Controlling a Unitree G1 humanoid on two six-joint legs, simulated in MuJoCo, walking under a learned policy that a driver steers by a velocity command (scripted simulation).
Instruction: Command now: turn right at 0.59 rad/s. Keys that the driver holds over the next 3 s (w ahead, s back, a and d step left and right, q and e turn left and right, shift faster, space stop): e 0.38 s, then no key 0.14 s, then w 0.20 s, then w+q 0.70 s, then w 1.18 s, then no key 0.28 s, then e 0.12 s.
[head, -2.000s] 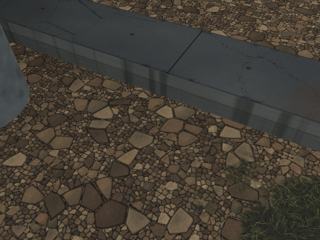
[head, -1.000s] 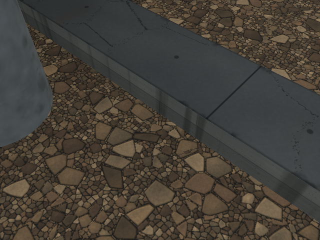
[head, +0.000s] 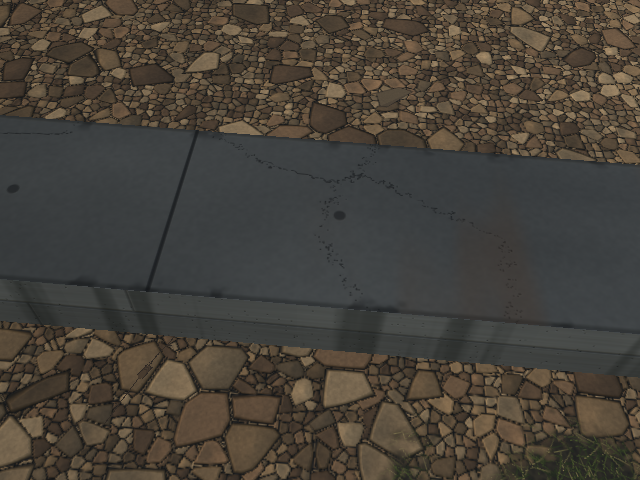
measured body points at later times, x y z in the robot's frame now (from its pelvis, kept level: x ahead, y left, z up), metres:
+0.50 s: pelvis +0.00 -0.05 +0.00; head +0.04 -0.09 +0.45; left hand +0.23 +0.18 -0.07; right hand +0.05 -0.38 -0.12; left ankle +0.00 +0.10 -0.66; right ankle -0.01 -0.15 -0.74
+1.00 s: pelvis +0.11 -0.05 +0.01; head +0.13 -0.03 +0.46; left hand +0.31 +0.18 -0.11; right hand +0.08 -0.34 -0.10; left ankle +0.11 +0.03 -0.74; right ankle +0.03 -0.17 -0.67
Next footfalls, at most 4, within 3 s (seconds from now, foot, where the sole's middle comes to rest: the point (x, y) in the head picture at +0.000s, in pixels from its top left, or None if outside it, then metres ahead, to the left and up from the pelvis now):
0.38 right None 0.02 -0.16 -0.77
0.88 left None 0.15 0.02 -0.77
1.32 right None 0.45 -0.24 -0.77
1.72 left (337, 439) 0.54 -0.02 -0.77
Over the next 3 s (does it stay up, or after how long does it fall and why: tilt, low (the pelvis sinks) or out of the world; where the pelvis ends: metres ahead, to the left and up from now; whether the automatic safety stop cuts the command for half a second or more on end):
stays up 1.10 -0.12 0.18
